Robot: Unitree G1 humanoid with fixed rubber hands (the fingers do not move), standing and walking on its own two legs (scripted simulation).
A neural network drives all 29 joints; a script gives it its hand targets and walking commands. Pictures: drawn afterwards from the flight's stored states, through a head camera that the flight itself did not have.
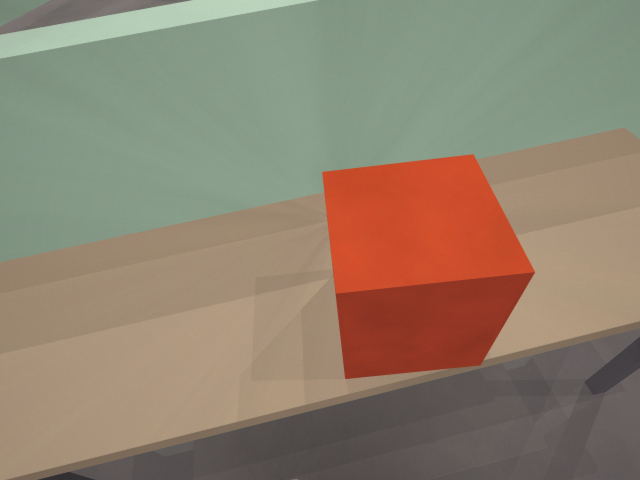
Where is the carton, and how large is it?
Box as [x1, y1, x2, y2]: [322, 154, 534, 378]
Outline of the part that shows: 473,154 322,172 345,378 479,365 528,283 534,271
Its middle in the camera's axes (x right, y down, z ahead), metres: +0.13 +0.04 +0.57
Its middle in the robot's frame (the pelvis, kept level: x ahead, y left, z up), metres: +0.40 -0.10 -0.01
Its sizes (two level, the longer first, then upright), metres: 0.210 0.200 0.250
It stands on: a table, 0.63 m high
